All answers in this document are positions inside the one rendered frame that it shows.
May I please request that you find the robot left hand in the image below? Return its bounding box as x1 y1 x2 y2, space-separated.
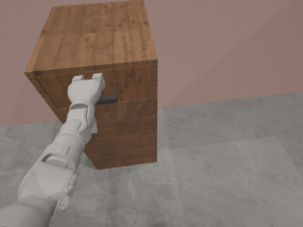
67 73 106 133

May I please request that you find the cabinet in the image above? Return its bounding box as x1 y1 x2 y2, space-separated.
24 0 158 170

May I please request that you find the robot left upper arm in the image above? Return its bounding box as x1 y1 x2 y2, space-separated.
0 162 78 227

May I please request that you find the handle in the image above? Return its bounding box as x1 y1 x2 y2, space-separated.
96 86 117 105

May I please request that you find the drawer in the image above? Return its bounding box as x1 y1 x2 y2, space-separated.
36 64 152 109

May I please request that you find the robot left forearm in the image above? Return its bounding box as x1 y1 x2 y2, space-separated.
17 100 96 200

